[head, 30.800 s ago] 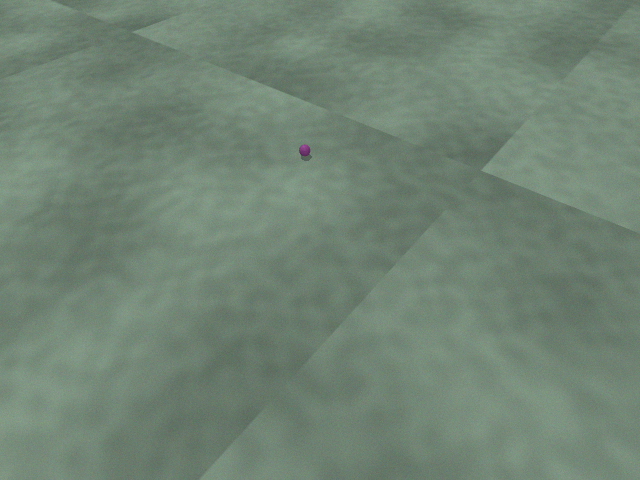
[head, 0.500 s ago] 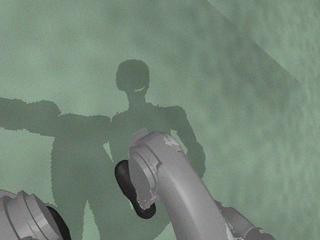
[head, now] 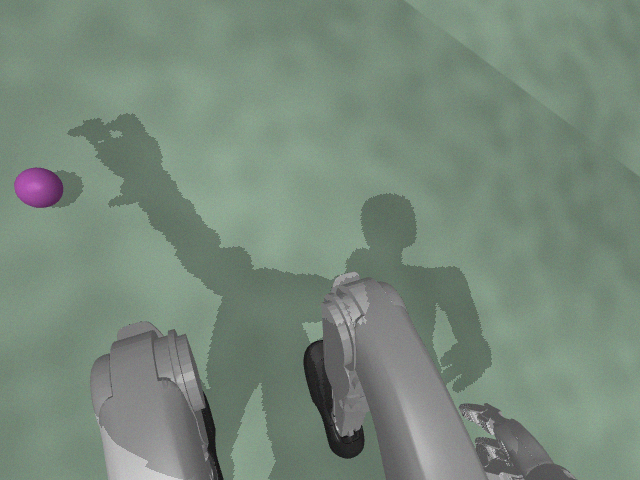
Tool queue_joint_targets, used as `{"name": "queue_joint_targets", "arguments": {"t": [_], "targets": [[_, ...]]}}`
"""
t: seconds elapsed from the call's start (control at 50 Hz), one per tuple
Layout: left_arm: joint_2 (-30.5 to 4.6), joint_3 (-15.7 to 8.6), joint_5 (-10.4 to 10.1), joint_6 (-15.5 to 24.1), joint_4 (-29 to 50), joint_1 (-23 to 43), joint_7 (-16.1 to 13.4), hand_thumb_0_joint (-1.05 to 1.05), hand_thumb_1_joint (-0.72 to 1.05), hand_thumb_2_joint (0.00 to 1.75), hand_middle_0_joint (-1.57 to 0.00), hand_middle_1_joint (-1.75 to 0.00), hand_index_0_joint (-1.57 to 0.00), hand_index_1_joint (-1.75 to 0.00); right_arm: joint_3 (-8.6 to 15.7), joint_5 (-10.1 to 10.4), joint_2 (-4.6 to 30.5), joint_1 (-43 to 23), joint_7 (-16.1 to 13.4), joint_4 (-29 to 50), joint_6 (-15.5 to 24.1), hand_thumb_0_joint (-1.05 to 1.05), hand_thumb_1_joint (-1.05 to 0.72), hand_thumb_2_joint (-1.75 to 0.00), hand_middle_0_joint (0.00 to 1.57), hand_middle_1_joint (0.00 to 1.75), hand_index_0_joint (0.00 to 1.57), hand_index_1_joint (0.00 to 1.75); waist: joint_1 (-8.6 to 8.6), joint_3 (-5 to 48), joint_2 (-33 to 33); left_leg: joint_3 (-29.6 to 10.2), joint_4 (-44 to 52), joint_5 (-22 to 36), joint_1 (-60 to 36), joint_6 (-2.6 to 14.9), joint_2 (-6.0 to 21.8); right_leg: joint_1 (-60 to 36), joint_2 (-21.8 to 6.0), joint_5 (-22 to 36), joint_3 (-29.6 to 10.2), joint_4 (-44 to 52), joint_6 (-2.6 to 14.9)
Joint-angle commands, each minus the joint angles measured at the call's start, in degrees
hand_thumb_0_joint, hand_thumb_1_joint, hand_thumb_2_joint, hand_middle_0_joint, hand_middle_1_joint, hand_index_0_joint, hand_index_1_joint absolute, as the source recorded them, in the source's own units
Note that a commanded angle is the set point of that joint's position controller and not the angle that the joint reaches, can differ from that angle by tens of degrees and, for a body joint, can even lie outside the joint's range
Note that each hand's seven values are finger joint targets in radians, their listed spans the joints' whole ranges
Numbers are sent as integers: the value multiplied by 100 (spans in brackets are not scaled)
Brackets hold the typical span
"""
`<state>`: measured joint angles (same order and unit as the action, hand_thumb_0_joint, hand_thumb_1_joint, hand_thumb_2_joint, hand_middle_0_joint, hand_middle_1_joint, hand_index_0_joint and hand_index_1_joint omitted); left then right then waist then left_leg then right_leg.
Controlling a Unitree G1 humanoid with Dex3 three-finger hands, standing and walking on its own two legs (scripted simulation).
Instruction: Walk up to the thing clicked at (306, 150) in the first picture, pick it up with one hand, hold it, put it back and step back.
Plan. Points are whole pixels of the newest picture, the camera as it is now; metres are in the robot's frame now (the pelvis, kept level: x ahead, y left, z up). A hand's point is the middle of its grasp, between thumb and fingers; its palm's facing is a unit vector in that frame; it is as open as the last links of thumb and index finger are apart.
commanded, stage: go down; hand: left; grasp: from above
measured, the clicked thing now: (39, 187) +0.54 +0.33 -0.33
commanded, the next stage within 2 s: none
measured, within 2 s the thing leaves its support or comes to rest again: neither
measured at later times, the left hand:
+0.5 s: hand out of the picture +0.50 +0.36 +0.01, palm faces -0.43 -0.09 -0.90, open 13.8 cm
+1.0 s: hand out of the picture +0.49 +0.37 +0.08, palm faces -0.43 -0.10 -0.90, open 14.0 cm
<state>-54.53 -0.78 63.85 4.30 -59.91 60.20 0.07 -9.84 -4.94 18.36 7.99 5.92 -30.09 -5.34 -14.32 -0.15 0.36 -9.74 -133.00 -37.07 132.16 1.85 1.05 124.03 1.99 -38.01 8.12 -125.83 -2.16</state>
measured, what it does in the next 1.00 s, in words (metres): rises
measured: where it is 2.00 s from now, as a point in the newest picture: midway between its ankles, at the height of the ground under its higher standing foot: (272, 441)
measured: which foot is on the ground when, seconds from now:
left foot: down 0.00-1.00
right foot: down 0.00-1.00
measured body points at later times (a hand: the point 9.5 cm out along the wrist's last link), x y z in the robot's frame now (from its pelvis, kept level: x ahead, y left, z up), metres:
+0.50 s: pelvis -0.01 +0.00 +0.08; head +0.23 +0.08 +0.45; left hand +0.52 +0.37 +0.07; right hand +0.05 -0.26 -0.03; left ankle +0.08 +0.12 -0.33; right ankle +0.11 -0.12 -0.33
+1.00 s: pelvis +0.00 +0.00 +0.13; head +0.22 +0.07 +0.51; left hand +0.51 +0.37 +0.13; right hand +0.07 -0.26 +0.02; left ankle +0.08 +0.12 -0.33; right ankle +0.11 -0.12 -0.33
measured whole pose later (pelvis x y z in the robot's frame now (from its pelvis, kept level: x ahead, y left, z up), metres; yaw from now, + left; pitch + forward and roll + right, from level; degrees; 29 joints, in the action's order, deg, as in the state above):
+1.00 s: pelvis +0.00 +0.00 +0.13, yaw +5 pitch +36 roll -7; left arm -51.7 -1.3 64.2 13.0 -69.3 63.3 3.8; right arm -6.4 -1.9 14.8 11.3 -1.0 -36.4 -6.2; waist -13.6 6.6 -2.3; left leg -4.1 -107.8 -33.8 110.2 1.8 2.2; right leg 105.5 1.9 -34.1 3.3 -103.5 -1.9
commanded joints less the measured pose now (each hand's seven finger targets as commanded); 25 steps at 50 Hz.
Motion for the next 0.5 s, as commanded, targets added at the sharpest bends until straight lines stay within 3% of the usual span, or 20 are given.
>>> {"name": "queue_joint_targets", "arguments": {"t": [0.0,0.1,0.12,0.16,0.22,0.24,0.32,0.38,0.48], "targets": [[-1335,-230,-176,52,1170,2164,141,0,-50,94,-6,-111,-8,-109,583,61,1448,1408,-241,-13,-138,0,-91,-90,20,30,20,30,-357,4136,-2316,273,1720,980,-3630,-29,63,-1829,198,1169,145,1508,530],[-1275,-184,-207,139,871,2100,315,0,-50,95,-6,-111,-8,-109,591,138,1309,1386,-410,28,-202,0,-91,-90,20,30,20,30,-223,4073,-2114,306,2169,684,-3736,2,70,-1951,178,1012,58,1810,507],[-1425,-281,-210,176,1026,2225,320,0,-51,95,-5,-111,-8,-109,581,161,1323,1420,-435,12,-213,0,-91,-90,20,30,20,30,-205,4152,-2178,313,2263,767,-3796,1,49,-2071,140,1083,50,1870,501],[-1390,-279,-180,206,837,2074,364,0,-50,95,-6,-112,-8,-109,609,172,1304,1426,-480,17,-227,0,-91,-90,20,30,20,30,-126,4204,-2094,302,2368,900,-3987,-12,50,-2100,133,1156,29,1910,513],[-1368,-293,-222,279,910,2284,392,0,-50,95,-6,-113,-8,-111,605,194,1184,1517,-520,25,-240,0,-91,-90,20,30,20,30,-153,4425,-2065,365,2519,1062,-4127,22,64,-2389,135,1310,-33,2053,468],[-1483,-377,-231,300,969,2252,375,0,-50,95,-6,-113,-8,-110,620,212,1176,1538,-541,2,-233,0,-91,-90,20,30,20,30,-52,4531,-2078,403,2592,1085,-4198,33,61,-2467,119,1340,-57,2108,453],[-1478,-403,-188,394,835,2289,397,0,-51,96,-6,-111,-8,-109,651,220,1187,1553,-599,-92,-222,0,-91,-90,20,30,20,30,-72,4459,-2061,335,2758,1163,-4497,17,65,-2334,97,1317,-87,2225,485],[-1523,-462,-184,497,911,2410,384,0,-51,96,-6,-112,-8,-110,659,239,1076,1613,-624,-121,-204,0,-91,-90,20,30,20,30,1,4663,-2110,382,3019,932,-4581,36,91,-2654,103,1265,-135,2330,439],[-1510,-491,-167,627,706,2508,365,0,-51,97,-6,-111,-8,-109,714,262,1061,1616,-699,-245,-154,0,-91,-90,20,30,20,30,-29,4526,-2081,382,3304,617,-4710,44,99,-2672,87,1090,-188,2547,435]]}}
